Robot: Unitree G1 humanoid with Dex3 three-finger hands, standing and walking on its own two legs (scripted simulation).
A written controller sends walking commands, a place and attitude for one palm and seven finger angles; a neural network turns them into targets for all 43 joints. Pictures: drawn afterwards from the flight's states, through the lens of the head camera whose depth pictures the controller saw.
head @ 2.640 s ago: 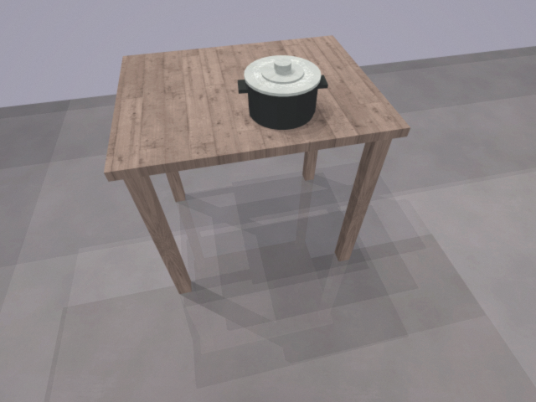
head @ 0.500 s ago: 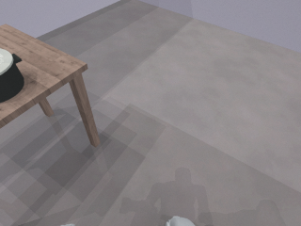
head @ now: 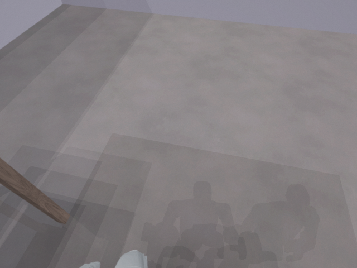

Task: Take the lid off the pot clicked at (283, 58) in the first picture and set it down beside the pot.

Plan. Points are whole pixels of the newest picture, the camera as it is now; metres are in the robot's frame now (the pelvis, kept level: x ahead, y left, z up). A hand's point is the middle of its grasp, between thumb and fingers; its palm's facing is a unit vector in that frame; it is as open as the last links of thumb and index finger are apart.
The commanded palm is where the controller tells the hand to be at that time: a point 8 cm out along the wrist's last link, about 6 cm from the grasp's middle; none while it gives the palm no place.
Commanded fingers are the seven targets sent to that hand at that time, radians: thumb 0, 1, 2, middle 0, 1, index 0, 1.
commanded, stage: walk to a spot facing it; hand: left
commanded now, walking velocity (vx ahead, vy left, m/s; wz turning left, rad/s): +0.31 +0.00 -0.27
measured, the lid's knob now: out of the picture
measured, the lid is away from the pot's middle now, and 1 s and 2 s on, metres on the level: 0.00 0.00 0.00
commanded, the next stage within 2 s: turn to face it in 0.14 s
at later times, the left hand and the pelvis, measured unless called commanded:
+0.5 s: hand (108, 232) +0.24 +0.21 -0.17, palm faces -0.02 -0.98 -0.19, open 7.4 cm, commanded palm none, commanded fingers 0.00 0.90 0.90 -0.20 -0.30 -0.20 -0.30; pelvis +0.17 +0.02 +0.00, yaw -3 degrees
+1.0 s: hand (98, 252) +0.19 +0.23 -0.19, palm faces +0.33 -0.91 -0.24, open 7.3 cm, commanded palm none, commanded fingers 0.00 0.90 0.90 -0.20 -0.30 -0.20 -0.30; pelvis +0.21 +0.01 -0.02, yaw +16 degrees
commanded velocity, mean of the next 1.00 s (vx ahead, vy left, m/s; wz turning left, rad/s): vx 0.05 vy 0.00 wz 0.39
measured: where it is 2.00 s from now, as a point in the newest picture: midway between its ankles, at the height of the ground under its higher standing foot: outside the picture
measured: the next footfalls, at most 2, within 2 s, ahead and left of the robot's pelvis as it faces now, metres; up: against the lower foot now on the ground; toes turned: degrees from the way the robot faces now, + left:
left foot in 0.24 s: +0.23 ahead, +0.13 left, +0.00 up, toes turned +1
right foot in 0.60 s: +0.26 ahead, -0.11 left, +0.00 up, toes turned -3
